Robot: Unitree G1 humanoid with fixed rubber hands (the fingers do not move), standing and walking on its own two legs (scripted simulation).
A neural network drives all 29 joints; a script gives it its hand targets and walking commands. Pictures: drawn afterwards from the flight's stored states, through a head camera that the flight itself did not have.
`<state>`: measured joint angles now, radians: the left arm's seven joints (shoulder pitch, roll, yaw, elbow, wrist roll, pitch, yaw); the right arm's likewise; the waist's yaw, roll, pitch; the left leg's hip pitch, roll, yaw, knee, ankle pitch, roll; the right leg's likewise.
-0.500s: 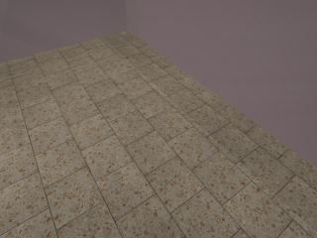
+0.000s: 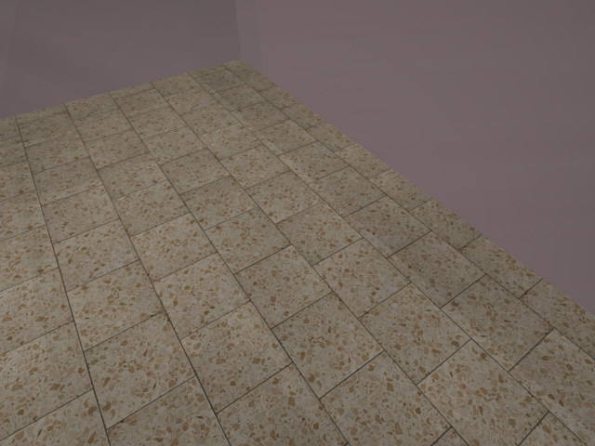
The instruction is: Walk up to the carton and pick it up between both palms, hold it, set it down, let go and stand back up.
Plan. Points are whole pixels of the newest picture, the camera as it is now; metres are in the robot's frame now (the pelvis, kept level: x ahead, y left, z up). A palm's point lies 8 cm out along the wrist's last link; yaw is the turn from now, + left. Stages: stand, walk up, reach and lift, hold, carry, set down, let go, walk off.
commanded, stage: stand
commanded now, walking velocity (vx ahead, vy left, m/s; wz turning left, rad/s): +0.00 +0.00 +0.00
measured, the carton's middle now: out of the picture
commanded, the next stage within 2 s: walk up in 0.44 s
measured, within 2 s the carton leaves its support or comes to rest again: neither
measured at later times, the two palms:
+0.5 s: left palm out of the picture -0.04 +0.20 -0.15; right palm out of the picture -0.04 -0.20 -0.15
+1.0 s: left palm out of the picture +0.03 +0.32 -0.16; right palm out of the picture -0.05 -0.24 -0.13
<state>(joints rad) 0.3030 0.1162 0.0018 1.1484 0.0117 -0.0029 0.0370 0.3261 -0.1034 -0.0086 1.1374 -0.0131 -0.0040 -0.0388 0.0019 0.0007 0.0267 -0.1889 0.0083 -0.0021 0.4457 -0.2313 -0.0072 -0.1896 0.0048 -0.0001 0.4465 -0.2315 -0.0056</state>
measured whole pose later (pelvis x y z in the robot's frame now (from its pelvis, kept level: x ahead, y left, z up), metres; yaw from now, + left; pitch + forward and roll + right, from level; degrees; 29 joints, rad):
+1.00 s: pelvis -0.09 +0.03 -0.02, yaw -1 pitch -3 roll -1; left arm 0.04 0.34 0.07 1.00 0.04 0.09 0.07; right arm 0.20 -0.22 -0.05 0.96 -0.01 0.04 -0.05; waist 0.00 -0.07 0.15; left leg -0.28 -0.02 0.03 0.69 -0.35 0.04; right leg -0.48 0.04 0.09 0.90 -0.51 0.00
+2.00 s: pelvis -0.37 -0.02 +0.00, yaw -2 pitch -1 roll +0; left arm 0.31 0.26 -0.02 1.04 0.03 0.02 0.02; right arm 0.35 -0.20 0.00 1.10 0.01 0.02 -0.03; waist 0.00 -0.03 -0.03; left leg -0.07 -0.05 0.00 0.35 -0.26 0.05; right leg -0.32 0.05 0.06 0.59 -0.26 0.00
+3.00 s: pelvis -0.34 -0.02 -0.01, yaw -10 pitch -1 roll +0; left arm 0.27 0.21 -0.05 1.05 0.02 -0.03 0.04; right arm 0.30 -0.24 0.02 1.11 -0.03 0.02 -0.03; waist 0.01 0.03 0.04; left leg -0.09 0.00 0.11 0.56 -0.43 0.02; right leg -0.25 0.06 0.08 0.60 -0.33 -0.02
